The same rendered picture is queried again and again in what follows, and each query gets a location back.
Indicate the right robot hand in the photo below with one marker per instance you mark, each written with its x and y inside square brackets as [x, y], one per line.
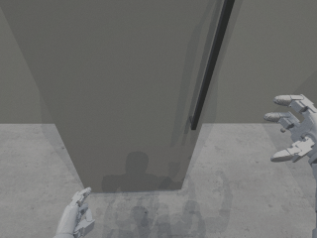
[301, 147]

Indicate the handle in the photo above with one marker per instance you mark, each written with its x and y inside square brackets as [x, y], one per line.
[217, 43]

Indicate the left robot hand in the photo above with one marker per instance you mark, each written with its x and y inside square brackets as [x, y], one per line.
[70, 223]

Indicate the fridge door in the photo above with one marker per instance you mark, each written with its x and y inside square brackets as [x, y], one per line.
[120, 79]

